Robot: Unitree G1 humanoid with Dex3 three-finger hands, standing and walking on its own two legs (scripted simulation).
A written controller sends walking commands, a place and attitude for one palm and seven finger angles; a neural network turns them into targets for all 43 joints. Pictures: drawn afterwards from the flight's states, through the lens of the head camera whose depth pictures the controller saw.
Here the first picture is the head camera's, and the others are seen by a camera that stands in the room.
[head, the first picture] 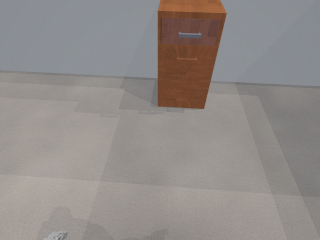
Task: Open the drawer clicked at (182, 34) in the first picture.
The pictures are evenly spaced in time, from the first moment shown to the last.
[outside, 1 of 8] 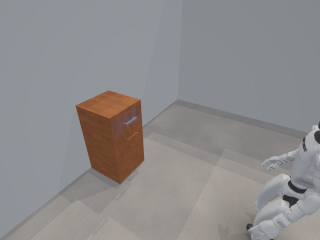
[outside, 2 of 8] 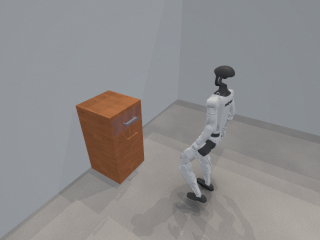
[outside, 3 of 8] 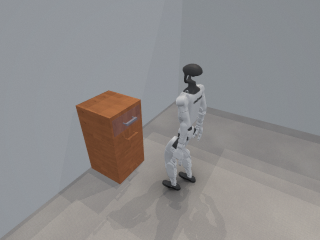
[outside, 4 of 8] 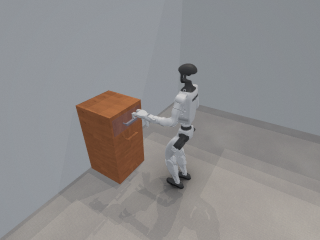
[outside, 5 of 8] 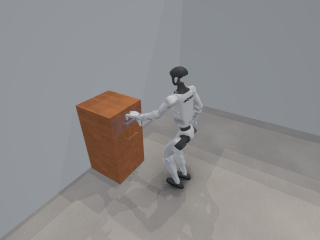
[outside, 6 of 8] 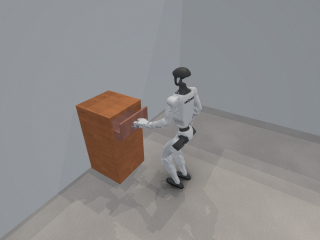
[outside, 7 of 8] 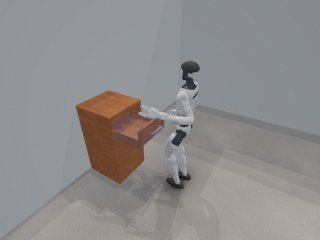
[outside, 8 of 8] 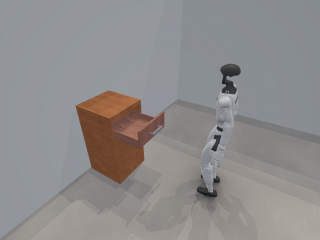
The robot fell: no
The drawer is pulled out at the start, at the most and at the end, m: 0.00 0.30 0.30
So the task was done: yes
